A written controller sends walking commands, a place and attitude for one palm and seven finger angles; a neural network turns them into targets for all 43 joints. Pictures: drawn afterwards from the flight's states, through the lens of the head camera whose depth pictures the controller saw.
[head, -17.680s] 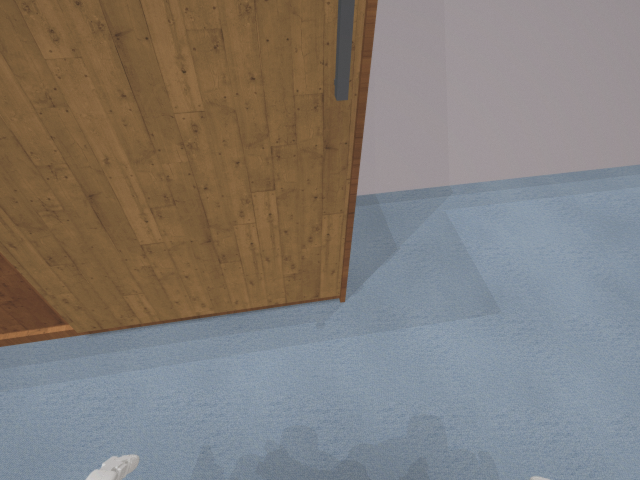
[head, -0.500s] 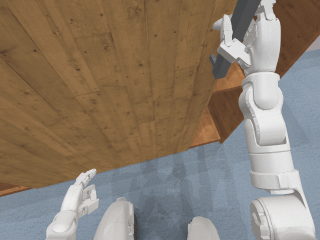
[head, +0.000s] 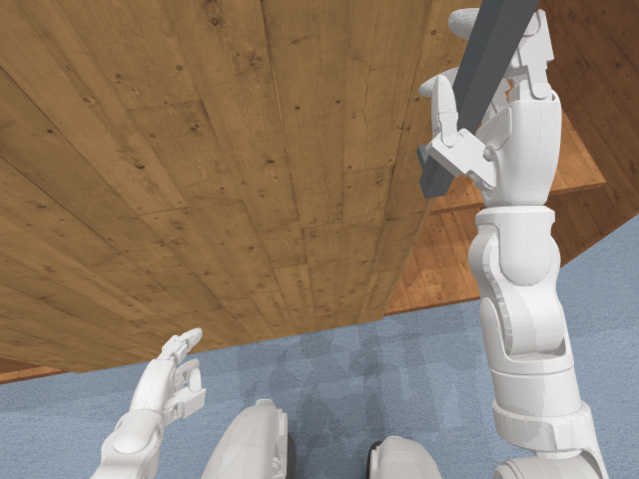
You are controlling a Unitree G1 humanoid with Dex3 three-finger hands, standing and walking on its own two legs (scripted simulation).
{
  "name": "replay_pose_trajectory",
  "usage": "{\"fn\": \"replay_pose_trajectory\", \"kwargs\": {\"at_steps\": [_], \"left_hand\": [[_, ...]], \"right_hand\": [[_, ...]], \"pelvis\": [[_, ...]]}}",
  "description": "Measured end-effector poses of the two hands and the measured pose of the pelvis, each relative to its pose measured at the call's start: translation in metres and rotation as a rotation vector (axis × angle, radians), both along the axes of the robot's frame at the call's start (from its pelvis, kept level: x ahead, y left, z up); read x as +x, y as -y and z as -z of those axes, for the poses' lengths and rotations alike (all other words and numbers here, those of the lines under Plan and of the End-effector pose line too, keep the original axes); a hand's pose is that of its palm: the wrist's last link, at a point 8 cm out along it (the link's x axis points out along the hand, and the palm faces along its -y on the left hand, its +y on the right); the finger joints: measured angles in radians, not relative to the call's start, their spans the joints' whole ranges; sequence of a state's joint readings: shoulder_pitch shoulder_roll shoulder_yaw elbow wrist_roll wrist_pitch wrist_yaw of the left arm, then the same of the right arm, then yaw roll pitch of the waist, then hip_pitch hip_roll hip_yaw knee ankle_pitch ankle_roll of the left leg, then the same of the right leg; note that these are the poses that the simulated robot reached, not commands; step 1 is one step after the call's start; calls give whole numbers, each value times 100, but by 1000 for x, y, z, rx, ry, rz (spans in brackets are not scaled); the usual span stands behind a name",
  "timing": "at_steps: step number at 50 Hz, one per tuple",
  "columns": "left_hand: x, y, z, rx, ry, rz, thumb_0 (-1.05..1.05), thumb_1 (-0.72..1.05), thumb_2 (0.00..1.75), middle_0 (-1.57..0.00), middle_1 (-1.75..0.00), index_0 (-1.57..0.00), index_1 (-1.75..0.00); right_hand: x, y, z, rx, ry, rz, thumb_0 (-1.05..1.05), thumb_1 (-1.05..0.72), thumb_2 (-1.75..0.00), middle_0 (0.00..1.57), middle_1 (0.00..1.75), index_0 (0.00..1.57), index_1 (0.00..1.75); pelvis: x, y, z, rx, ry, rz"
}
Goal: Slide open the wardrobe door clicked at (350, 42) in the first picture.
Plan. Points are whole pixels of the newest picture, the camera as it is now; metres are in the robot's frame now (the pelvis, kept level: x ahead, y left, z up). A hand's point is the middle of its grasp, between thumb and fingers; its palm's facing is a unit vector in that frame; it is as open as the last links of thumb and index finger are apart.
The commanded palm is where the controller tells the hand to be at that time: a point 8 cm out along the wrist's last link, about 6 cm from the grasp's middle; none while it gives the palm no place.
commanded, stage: step sideways, sliding the door along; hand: right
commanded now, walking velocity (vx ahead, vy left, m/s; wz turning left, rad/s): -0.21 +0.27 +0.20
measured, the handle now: (470, 55) +0.42 -0.14 +0.24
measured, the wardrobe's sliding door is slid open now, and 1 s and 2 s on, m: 0.42 0.66 0.66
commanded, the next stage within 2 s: stop walking and hold the door there in 0.72 s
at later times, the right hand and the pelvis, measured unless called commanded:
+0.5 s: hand (134, 187) +0.34 +0.12 +0.20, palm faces -0.05 +1.00 -0.02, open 6.8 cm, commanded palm +0.32 +0.11 +0.19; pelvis -0.05 +0.17 +0.00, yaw +3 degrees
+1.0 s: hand (147, 174) +0.36 +0.12 +0.20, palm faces +0.34 +0.90 -0.27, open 6.4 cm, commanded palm +0.32 +0.06 +0.18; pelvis -0.07 +0.33 -0.01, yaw +7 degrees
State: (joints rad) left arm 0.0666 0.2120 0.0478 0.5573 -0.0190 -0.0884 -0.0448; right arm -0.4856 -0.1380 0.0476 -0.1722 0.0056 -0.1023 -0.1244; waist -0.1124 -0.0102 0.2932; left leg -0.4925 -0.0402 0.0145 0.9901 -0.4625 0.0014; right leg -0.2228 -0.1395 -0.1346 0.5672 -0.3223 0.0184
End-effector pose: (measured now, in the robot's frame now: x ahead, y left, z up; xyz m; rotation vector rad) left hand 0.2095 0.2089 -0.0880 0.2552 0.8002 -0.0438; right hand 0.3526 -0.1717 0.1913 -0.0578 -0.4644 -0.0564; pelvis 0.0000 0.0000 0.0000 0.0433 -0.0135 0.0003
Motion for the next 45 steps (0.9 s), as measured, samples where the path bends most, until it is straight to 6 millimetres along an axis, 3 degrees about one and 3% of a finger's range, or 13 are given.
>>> {"fn": "replay_pose_trajectory", "kwargs": {"at_steps": [5,11,14,17,24,29,36,42,45], "left_hand": [[-12,-13,-5,-58,6,-3,1,90,90,-20,-30,-20,-30],[-12,-46,4,-148,71,1,1,90,90,-21,-30,-20,-30],[-6,-74,18,-196,116,-2,1,90,90,-21,-30,-20,-30],[-7,-110,25,-182,122,-48,1,90,90,-21,-30,-20,-30],[-42,-189,11,-60,83,-155,1,90,90,-20,-30,-20,-30],[-81,-228,7,32,34,-202,1,91,90,-20,-30,-20,-30],[-125,-248,8,8,-93,-146,1,90,90,-20,-30,-20,-30],[-126,-271,16,-57,-116,-114,1,90,90,-20,-30,-20,-30],[-117,-297,27,-104,-72,-129,1,90,90,-21,-30,-20,-30]], "right_hand": [[-5,-44,-2,-1,-29,-43,-3,-73,-78,39,144,17,120],[-12,-102,-3,-17,-32,-28,-4,-74,-79,39,143,15,123],[-16,-134,-2,-29,-18,13,-5,-74,-82,41,142,10,123],[-20,-165,-3,-35,-40,24,-5,-75,-82,42,142,9,125],[-27,-234,-3,17,-56,-113,-1,-76,-81,45,141,10,128],[-26,-235,-1,29,-14,-112,-2,-76,-81,46,141,10,121],[-27,-239,-4,18,-74,-33,-4,-73,-83,47,141,18,127],[-29,-244,-5,-17,-96,91,-6,-71,-84,47,141,23,133],[-29,-243,-7,-104,-78,170,-9,-68,-84,50,142,22,134]], "pelvis": [[-1,-28,-7,31,10,-55],[-6,-85,2,12,29,-77],[-9,-120,18,-12,44,-64],[-20,-138,15,-34,22,-65],[-45,-165,1,-81,-39,-64],[-63,-186,12,-61,-24,-52],[-69,-225,-1,8,-7,-86],[-68,-277,1,33,5,-107],[-67,-311,12,3,4,-126]]}}
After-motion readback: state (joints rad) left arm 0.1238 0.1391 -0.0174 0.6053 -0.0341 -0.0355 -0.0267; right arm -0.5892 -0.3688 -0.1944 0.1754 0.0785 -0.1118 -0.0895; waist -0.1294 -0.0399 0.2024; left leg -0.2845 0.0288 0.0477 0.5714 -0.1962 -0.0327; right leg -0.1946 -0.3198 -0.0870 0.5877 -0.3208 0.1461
